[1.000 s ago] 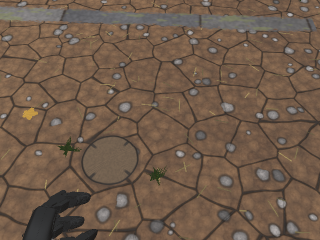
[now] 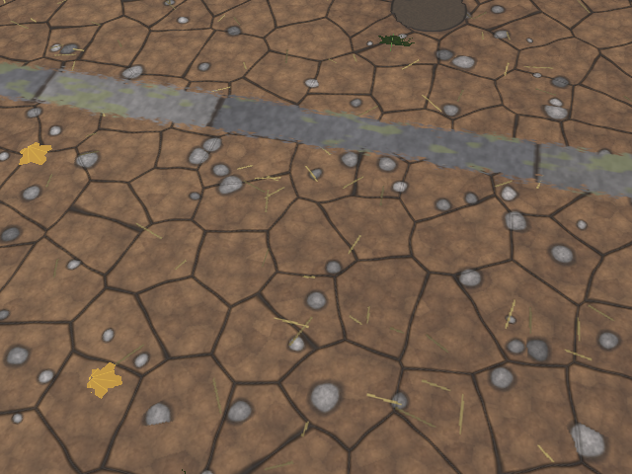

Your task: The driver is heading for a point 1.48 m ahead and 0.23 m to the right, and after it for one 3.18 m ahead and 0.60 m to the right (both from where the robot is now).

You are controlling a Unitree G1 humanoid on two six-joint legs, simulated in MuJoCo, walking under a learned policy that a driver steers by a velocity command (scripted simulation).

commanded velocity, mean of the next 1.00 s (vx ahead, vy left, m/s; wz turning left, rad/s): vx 0.16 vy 0.00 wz -0.49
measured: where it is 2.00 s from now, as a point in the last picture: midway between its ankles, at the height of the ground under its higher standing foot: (410, 396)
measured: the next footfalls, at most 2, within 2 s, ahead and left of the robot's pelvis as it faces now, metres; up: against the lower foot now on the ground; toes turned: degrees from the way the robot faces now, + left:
left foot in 0.36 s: +0.18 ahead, +0.11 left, +0.00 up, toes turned -29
right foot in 0.72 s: +0.01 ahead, -0.10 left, +0.00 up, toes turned -24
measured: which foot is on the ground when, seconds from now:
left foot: up 0.00-0.34, down 0.36-0.72, up 0.74-1.00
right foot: down 0.00-0.36, up 0.38-0.70, down 0.72-1.00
